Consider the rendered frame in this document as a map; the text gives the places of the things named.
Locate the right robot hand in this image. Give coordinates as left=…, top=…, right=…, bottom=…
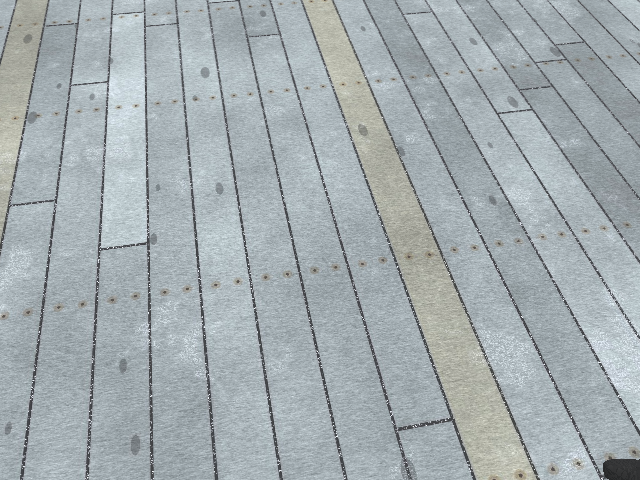
left=603, top=459, right=640, bottom=480

